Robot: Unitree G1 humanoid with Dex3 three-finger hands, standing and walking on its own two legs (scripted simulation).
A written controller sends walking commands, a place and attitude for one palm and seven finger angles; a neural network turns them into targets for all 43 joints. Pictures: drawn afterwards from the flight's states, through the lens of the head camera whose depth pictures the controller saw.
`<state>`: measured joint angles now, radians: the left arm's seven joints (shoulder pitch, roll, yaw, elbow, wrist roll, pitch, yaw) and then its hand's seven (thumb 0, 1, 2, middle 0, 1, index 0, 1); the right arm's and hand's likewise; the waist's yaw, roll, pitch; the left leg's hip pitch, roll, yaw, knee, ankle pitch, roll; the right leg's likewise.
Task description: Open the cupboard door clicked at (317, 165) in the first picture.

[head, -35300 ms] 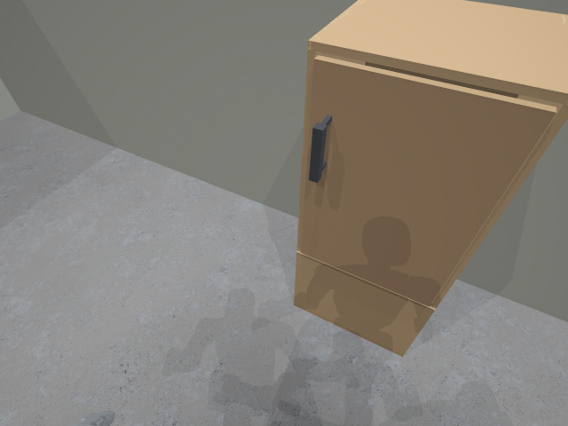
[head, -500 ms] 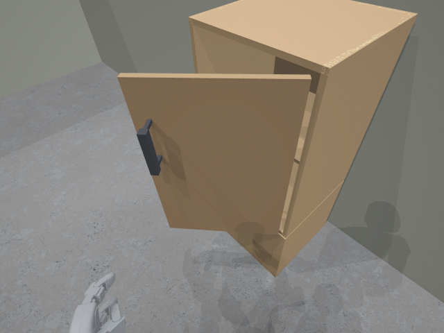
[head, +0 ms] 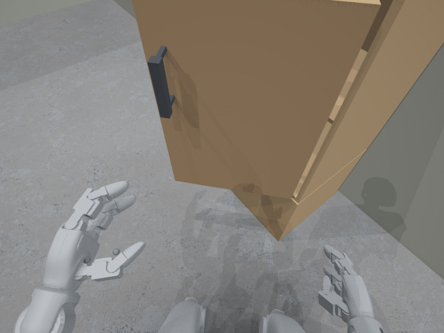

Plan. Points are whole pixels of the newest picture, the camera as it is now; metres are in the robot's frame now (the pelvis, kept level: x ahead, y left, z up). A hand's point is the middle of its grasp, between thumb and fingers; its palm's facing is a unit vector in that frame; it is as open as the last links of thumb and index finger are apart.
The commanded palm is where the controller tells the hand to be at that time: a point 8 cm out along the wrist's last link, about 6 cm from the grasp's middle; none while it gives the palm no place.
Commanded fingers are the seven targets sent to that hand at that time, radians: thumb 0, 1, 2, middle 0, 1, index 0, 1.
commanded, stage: raise the hand with hooked fingers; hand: left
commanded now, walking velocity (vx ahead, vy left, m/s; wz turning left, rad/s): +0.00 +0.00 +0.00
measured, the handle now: (164, 83) +0.55 +0.18 +0.12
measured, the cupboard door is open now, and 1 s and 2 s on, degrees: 42 42 42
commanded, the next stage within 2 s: move the hooked fingers beside the handle in 1.44 s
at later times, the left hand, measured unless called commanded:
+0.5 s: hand (92, 207) +0.28 +0.24 +0.09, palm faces -0.06 -1.00 -0.06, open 12.9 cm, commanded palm +0.26 +0.30 +0.11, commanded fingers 0.00 -0.48 0.31 -0.30 -1.18 -0.30 -1.18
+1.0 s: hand (59, 154) +0.33 +0.28 +0.15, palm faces +0.00 -1.00 -0.05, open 14.0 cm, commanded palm +0.30 +0.33 +0.14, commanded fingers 0.00 -0.50 0.30 -0.30 -1.20 -0.30 -1.20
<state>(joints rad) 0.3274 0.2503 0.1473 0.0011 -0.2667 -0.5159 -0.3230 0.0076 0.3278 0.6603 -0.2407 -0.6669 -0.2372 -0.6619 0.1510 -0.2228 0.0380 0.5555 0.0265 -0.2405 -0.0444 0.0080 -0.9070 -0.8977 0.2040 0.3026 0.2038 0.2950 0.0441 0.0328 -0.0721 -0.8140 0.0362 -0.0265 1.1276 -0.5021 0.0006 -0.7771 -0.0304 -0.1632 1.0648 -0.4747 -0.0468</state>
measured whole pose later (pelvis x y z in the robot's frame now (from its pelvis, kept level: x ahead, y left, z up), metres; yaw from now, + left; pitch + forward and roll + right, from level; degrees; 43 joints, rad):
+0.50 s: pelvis +0.02 +0.02 +0.03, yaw -2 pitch +8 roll -2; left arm 0.22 0.34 0.28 0.13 -0.32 -0.29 -0.37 -0.01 -0.25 0.41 -0.29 -1.04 -0.28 -1.04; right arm 0.26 -0.29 0.01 0.58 0.05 -0.25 -0.08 0.01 -0.91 -0.90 0.20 0.30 0.20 0.29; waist -0.01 0.01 -0.07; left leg -0.61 0.03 0.03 0.91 -0.45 0.03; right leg -0.60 -0.03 -0.11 0.86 -0.40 -0.01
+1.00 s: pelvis +0.03 +0.01 +0.05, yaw -1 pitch +6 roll -1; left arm -0.09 0.45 0.44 0.43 -0.35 -0.18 -0.52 -0.02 -0.50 0.31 -0.30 -1.20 -0.30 -1.19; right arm 0.28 -0.29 0.06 0.61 0.05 -0.22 -0.10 0.01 -0.90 -0.90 0.21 0.30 0.21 0.30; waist 0.00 0.03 -0.05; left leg -0.48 0.03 0.03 0.77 -0.39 0.02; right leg -0.46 -0.02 -0.11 0.72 -0.35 -0.02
